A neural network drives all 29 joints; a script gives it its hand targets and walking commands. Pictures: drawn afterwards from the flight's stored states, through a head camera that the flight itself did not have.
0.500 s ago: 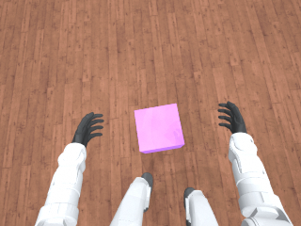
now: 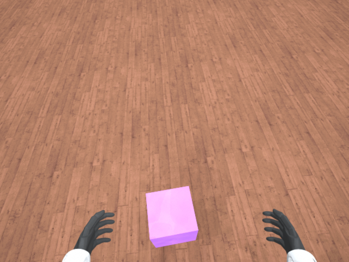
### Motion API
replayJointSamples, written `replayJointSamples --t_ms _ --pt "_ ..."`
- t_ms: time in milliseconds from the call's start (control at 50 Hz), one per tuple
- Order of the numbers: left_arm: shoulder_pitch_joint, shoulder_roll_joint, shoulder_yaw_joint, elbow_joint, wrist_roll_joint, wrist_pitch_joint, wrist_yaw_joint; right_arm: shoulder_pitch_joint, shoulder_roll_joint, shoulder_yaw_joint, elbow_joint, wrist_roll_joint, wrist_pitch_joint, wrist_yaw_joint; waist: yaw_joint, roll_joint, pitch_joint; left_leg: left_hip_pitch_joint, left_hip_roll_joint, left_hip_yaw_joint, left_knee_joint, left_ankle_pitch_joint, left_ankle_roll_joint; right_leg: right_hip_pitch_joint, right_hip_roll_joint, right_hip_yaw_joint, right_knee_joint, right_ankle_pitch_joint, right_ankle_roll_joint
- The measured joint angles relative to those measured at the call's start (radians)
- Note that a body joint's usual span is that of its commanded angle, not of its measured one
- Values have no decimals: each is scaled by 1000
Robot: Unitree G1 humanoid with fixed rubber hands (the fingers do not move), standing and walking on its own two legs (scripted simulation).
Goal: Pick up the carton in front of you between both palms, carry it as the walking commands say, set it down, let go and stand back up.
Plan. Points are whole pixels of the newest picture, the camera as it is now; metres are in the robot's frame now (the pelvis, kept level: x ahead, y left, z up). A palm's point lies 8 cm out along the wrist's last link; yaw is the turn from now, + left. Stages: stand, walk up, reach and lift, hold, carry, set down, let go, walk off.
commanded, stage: let go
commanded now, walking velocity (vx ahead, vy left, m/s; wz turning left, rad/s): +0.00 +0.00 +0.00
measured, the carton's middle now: (171, 217) +0.37 +0.08 -0.65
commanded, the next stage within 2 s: stand in 0.46 s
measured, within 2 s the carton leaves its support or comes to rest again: neither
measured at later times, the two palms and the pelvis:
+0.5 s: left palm (74, 244) +0.16 +0.26 -0.06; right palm (296, 261) +0.16 -0.23 -0.07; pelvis +0.00 +0.01 +0.00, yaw -1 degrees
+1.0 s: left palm (60, 256) +0.14 +0.30 -0.11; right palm out of the picture +0.10 -0.27 -0.09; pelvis +0.01 +0.03 +0.00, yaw -2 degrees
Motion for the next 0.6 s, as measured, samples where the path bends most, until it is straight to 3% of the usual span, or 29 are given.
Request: replayJointSamples --t_ms 220,460,600 --pt "-4 -3 15 2 39 74 8 65 -12 29 -35 28 74 42 -32 -31 38 153 10 7 -18 -21 -8 153 7 3 -24 -13 -11" --pt "12 25 8 -46 46 175 60 61 -16 48 -12 29 66 9 -26 -15 20 148 -9 12 35 -48 12 159 -11 5 9 -32 9" --pt "1 99 16 129 66 46 88 36 -77 32 173 -16 18 -25 -23 -30 -19 74 -1 21 97 -72 19 94 -2 12 41 -37 16"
